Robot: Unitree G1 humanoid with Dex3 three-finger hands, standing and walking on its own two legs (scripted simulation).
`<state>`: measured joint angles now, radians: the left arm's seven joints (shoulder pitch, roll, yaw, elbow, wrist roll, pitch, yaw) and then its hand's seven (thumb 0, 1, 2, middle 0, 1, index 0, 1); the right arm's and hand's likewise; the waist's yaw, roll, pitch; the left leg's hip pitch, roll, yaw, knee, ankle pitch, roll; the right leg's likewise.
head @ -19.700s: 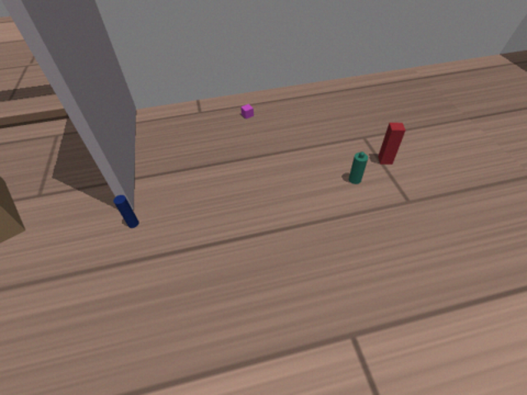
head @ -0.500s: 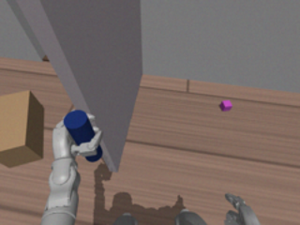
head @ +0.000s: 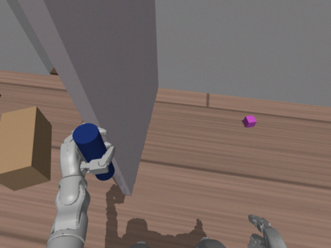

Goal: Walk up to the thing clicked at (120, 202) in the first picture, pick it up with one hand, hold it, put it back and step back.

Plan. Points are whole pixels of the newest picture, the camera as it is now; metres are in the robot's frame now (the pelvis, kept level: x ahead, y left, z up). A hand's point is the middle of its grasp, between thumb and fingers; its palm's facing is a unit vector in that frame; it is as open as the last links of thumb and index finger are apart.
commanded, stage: hold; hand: left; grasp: from the side
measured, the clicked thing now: (96, 155) +0.33 +0.18 +0.03
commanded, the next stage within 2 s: none
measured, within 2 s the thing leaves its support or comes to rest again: neither
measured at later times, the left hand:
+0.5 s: hand (98, 153) +0.32 +0.17 +0.06, palm faces +0.18 -0.98 -0.02, open 7.2 cm
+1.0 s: hand (97, 155) +0.32 +0.17 +0.06, palm faces +0.18 -0.98 -0.01, open 7.2 cm
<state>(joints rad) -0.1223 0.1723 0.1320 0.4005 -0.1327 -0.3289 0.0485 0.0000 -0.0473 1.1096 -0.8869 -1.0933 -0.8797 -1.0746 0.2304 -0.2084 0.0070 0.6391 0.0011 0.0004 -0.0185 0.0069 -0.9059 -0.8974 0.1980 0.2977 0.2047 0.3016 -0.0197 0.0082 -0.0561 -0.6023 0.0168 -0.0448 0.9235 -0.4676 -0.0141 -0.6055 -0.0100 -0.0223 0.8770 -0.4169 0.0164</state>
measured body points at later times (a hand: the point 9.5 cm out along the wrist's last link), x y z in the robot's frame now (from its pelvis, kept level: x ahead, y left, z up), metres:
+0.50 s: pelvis -0.01 +0.00 +0.01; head +0.03 +0.00 +0.46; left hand +0.31 +0.22 +0.06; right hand +0.13 -0.24 -0.10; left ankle +0.00 +0.12 -0.69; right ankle +0.01 -0.13 -0.69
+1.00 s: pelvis -0.01 +0.00 +0.01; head +0.02 +0.01 +0.46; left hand +0.30 +0.22 +0.06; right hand +0.13 -0.24 -0.09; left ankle +0.00 +0.12 -0.69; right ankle +0.01 -0.13 -0.69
